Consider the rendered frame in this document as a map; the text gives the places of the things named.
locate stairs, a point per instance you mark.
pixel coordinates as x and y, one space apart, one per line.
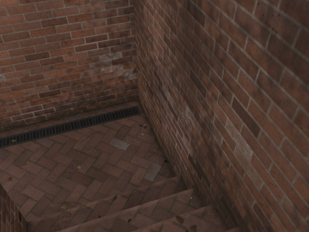
164 206

